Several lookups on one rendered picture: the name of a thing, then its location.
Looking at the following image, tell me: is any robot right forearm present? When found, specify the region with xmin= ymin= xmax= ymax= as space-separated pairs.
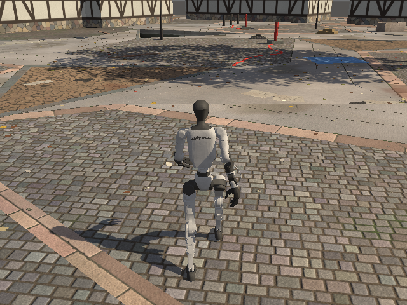
xmin=224 ymin=153 xmax=238 ymax=188

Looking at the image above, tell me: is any robot left hand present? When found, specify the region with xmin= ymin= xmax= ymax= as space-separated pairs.
xmin=178 ymin=157 xmax=192 ymax=168

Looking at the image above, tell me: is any robot left upper arm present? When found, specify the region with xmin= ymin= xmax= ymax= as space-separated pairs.
xmin=174 ymin=128 xmax=188 ymax=161

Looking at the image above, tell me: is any robot right hand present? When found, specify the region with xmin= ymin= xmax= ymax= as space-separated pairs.
xmin=225 ymin=187 xmax=240 ymax=207

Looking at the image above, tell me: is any robot right upper arm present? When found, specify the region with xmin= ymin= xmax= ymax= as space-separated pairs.
xmin=214 ymin=127 xmax=230 ymax=163

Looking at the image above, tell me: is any left robot thigh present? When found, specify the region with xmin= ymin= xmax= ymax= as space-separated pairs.
xmin=183 ymin=180 xmax=197 ymax=236

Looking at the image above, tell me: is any robot left forearm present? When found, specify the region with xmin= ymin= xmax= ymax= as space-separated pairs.
xmin=174 ymin=152 xmax=183 ymax=165

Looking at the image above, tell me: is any robot right shin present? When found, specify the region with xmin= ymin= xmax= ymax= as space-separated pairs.
xmin=214 ymin=197 xmax=224 ymax=231

